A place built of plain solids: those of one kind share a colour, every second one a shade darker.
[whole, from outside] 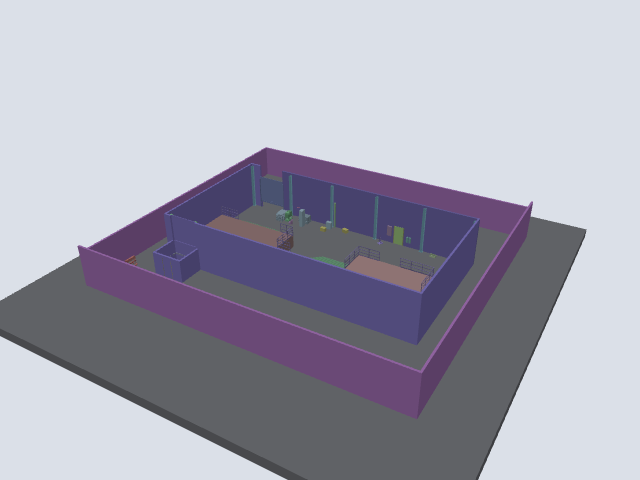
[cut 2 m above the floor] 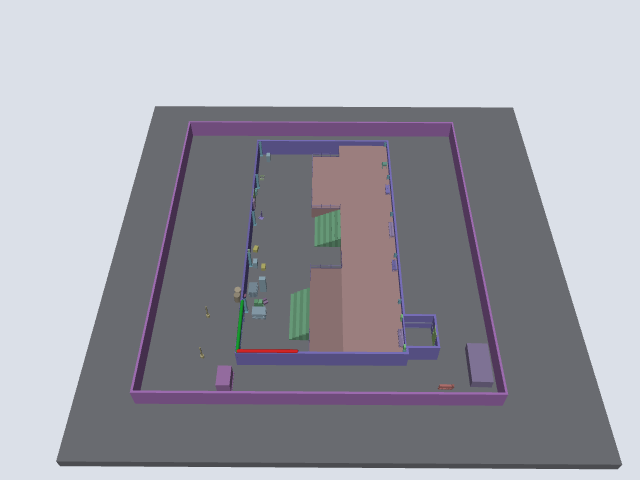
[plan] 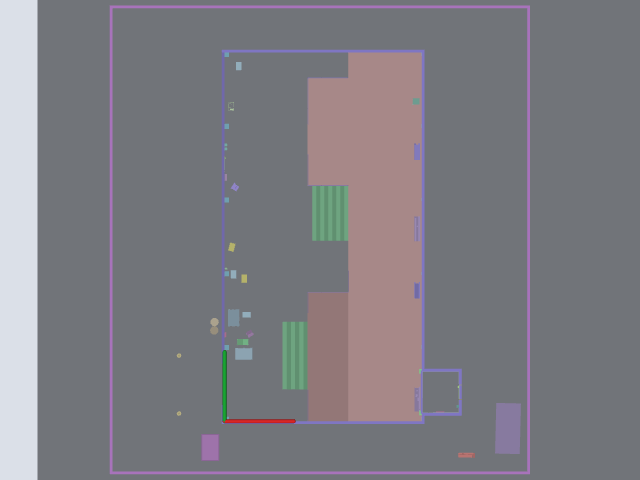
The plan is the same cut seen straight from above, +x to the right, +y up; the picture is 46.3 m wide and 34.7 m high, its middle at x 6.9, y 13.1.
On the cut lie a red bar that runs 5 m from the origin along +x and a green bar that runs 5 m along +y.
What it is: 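A split-level store; one tall room on two levels; a low floor behind the doors and a raised floor 1.35 m over it, whose front bears 4 heads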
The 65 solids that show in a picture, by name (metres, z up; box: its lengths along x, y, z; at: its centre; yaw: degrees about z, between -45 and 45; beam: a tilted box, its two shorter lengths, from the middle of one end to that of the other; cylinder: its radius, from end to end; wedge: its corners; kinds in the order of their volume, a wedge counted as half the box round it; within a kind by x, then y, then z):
{
 "raised_floor_bank_1": {"box": [2.95, 9.35, 1.4], "at": [7.47, 4.67, 0.65]},
 "raised_floor_bank_2": {"box": [2.95, 7.85, 1.4], "at": [7.47, 20.93, 0.65]},
 "raised_floor_bank_3": {"box": [5.3, 26.65, 1.4], "at": [11.6, 13.32, 0.65]},
 "yard_bound_1": {"box": [0.2, 33.89, 3.7], "at": [-8.2, 13.11, 1.8]},
 "yard_bound_2": {"box": [30.38, 0.2, 3.7], "at": [6.89, -3.74, 1.8]},
 "yard_bound_3": {"box": [30.38, 0.2, 4.4], "at": [6.89, 29.95, 2.15]},
 "yard_bound_4": {"box": [0.2, 33.89, 4.4], "at": [21.99, 13.11, 2.15]},
 "wall_1": {"box": [0.2, 1.36, 5.25], "at": [-0.1, 0.47, 2.58]},
 "wall_2": {"box": [0.2, 22.71, 5.25], "at": [-0.1, 15.5, 2.58]},
 "wall_3": {"box": [14.65, 0.2, 5.25], "at": [7.12, -0.1, 2.58]},
 "wall_4": {"box": [14.65, 0.2, 5.25], "at": [7.12, 26.75, 2.58]},
 "wall_5": {"box": [0.06, 3.12, 5.25], "at": [14.22, 2.1, 2.58]},
 "wall_6": {"box": [0.06, 3.0, 2.45], "at": [14.28, 2.1, 1.18]},
 "wall_7": {"box": [0.2, 0.8, 5.25], "at": [14.35, 0.2, 2.58]},
 "wall_8": {"box": [0.2, 23.25, 5.25], "at": [14.35, 15.22, 2.58]},
 "wall_9": {"box": [2.9, 0.2, 2.45], "at": [15.7, 0.5, 1.18]},
 "wall_10": {"box": [2.9, 0.2, 2.45], "at": [15.7, 3.7, 1.18]},
 "wall_11": {"box": [0.2, 3.4, 2.45], "at": [17.05, 2.1, 1.18]},
 "door_landing_1": {"box": [0.32, 4.9, 0.24], "at": [4.35, 4.75, 0.07]},
 "door_landing_2": {"box": [0.32, 4.9, 0.44], "at": [4.66, 4.75, 0.17]},
 "door_landing_3": {"box": [0.32, 4.9, 0.63], "at": [4.96, 4.75, 0.26]},
 "door_landing_4": {"box": [0.32, 4.9, 0.82], "at": [5.26, 4.75, 0.36]},
 "door_landing_5": {"box": [0.32, 4.9, 1.01], "at": [5.56, 4.75, 0.46]},
 "door_landing_6": {"box": [0.32, 4.9, 1.21], "at": [5.86, 4.75, 0.55]},
 "door_landing_7": {"box": [0.31, 3.95, 0.18], "at": [6.5, 15.03, 0.04]},
 "door_landing_8": {"box": [0.31, 3.95, 0.32], "at": [6.79, 15.03, 0.11]},
 "door_landing_9": {"box": [0.31, 3.95, 0.46], "at": [7.08, 15.03, 0.18]},
 "door_landing_10": {"box": [0.31, 3.95, 0.59], "at": [7.37, 15.03, 0.24]},
 "door_landing_11": {"box": [0.31, 3.95, 0.72], "at": [7.66, 15.03, 0.31]},
 "door_landing_12": {"box": [0.31, 3.95, 0.86], "at": [7.95, 15.03, 0.38]},
 "door_landing_13": {"box": [0.31, 3.95, 0.99], "at": [8.23, 15.03, 0.45]},
 "door_landing_14": {"box": [0.31, 3.95, 1.13], "at": [8.53, 15.03, 0.52]},
 "door_landing_15": {"box": [0.31, 3.95, 1.26], "at": [8.81, 15.03, 0.58]},
 "beyond_skip_1": {"box": [1.78, 3.66, 0.94], "at": [20.49, -0.53, 0.82], "yaw": -1.3},
 "beyond_oil_tank_1": {"box": [1.32, 1.96, 0.13], "at": [-1.03, -1.9, 0.01], "yaw": -0.1},
 "beyond_oil_tank_2": {"box": [1.17, 1.7, 1.35], "at": [-1.03, -1.9, 0.62], "yaw": -0.1},
 "beyond_oil_tank_3": {"box": [1.16, 1.8, 1.4], "at": [-1.03, -1.9, 0.64], "yaw": -0.1},
 "tote_stack_1": {"box": [0.4, 0.6, 0.86], "at": [0.65, 10.61, 0.38]},
 "tote_stack_2": {"box": [0.4, 0.6, 0.93], "at": [1.03, 25.67, 0.41]},
 "tote_stack_3": {"box": [0.6, 0.4, 1.97], "at": [1.59, 7.7, 0.94]},
 "pallet_stack_1": {"box": [0.73, 1.18, 0.86], "at": [0.66, 7.48, 0.38]},
 "pallet_stack_2": {"box": [1.2, 0.8, 0.037], "at": [1.38, 4.87, 0.85]},
 "beyond_drums_1": {"cylinder": 0.3, "from": [-0.74, 6.56, -0.06], "to": [-0.74, 6.56, 0.87]},
 "beyond_drums_2": {"cylinder": 0.3, "from": [-0.72, 7.17, -0.06], "to": [-0.72, 7.17, 0.87]},
 "sectional_door_1": {"box": [0.042, 3.08, 3.15], "at": [0.01, 2.65, 2.29]},
 "carton_1": {"box": [0.4, 0.59, 0.44], "at": [0.53, 12.58, 0.17], "yaw": -14.0},
 "carton_2": {"box": [0.4, 0.6, 0.45], "at": [1.43, 10.31, 0.17]},
 "door_leaf_1": {"box": [0.044, 1.0, 2.15], "at": [0.0, 18.65, 1.02]},
 "door_leaf_2": {"box": [0.044, 1.0, 2.15], "at": [16.95, 2.1, 1.02]},
 "steel_column_1": {"box": [0.014, 0.26, 5.05], "at": [0.02, 10.66, 2.48]},
 "steel_column_2": {"box": [0.014, 0.26, 5.05], "at": [0.02, 15.99, 2.48]},
 "steel_column_3": {"box": [0.014, 0.26, 5.05], "at": [0.26, 0.14, 2.48]},
 "steel_column_4": {"box": [0.014, 0.26, 5.05], "at": [0.26, 5.33, 2.48]},
 "steel_column_5": {"box": [0.014, 0.26, 5.05], "at": [0.26, 10.66, 2.48]},
 "steel_column_6": {"box": [0.014, 0.26, 5.05], "at": [0.26, 15.99, 2.48]},
 "steel_column_7": {"box": [0.014, 0.26, 5.05], "at": [0.26, 21.32, 2.48]},
 "distribution_board_1": {"box": [0.18, 0.5, 1.1], "at": [0.09, 17.63, 1.4]},
 "downpipe_1": {"box": [0.2, 0.14, 3.05], "at": [0.1, 11.03, 1.49]},
 "bench_things_1": {"box": [0.38, 1.7, 0.07], "at": [13.93, 1.55, 1.77]},
 "bench_things_2": {"box": [0.13, 1.8, 0.029], "at": [13.93, 13.91, 1.79]},
 "bench_things_3": {"box": [0.13, 1.81, 0.029], "at": [14.08, 13.91, 1.79], "yaw": 0.2},
 "bench_short_1": {"box": [0.35, 1.09, 0.07], "at": [13.92, 9.4, 1.77]},
 "bench_short_2": {"box": [0.38, 1.1, 0.07], "at": [13.92, 19.44, 1.77]},
 "beyond_pallet_edge_1": {"box": [0.99, 0.19, 0.27], "at": [17.4, -2.53, 0.86], "yaw": -0.8},
 "low_rail_1": {"box": [2.64, 0.024, 0.16], "at": [15.63, 3.59, 0.9]}
}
